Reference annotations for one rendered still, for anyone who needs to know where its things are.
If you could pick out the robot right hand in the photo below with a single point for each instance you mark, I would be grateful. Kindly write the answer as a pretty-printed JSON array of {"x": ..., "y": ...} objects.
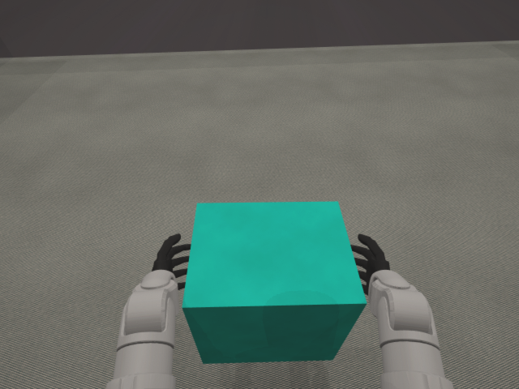
[{"x": 375, "y": 256}]

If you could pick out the robot left forearm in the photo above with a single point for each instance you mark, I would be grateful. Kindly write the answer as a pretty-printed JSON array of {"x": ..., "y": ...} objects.
[{"x": 146, "y": 336}]

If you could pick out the carton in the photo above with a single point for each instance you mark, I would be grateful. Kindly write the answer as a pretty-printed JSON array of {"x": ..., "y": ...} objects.
[{"x": 271, "y": 282}]

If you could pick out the robot right forearm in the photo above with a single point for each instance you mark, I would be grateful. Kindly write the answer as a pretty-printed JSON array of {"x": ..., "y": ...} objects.
[{"x": 408, "y": 338}]

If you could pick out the robot left hand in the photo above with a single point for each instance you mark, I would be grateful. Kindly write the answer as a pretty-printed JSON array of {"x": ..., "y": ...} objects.
[{"x": 164, "y": 259}]

